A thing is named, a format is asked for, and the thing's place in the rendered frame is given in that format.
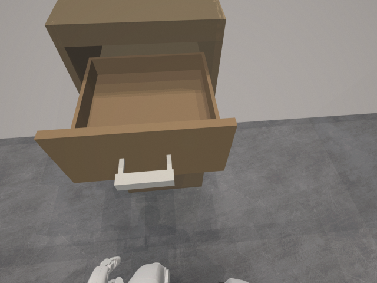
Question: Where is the left robot thigh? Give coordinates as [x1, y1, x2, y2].
[128, 264, 170, 283]

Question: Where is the robot left hand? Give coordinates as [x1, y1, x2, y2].
[88, 256, 123, 283]

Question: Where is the handle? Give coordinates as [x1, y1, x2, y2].
[114, 154, 175, 191]

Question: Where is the cabinet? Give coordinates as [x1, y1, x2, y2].
[45, 0, 226, 193]

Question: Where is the drawer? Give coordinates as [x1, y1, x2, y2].
[34, 52, 237, 183]

